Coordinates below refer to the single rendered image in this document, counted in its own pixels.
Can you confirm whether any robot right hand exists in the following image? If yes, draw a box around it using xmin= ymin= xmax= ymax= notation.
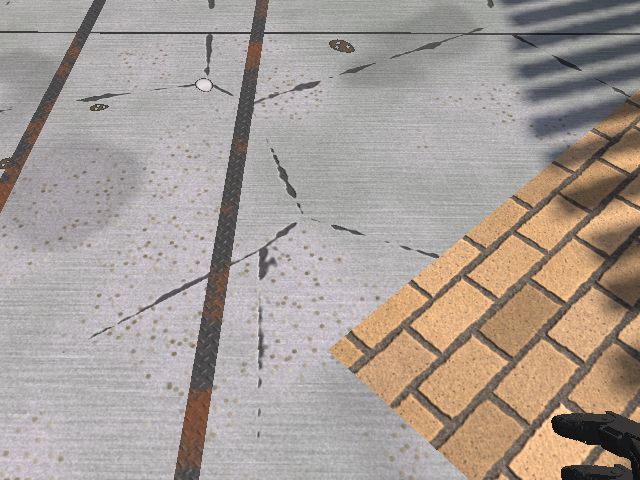
xmin=551 ymin=411 xmax=640 ymax=480

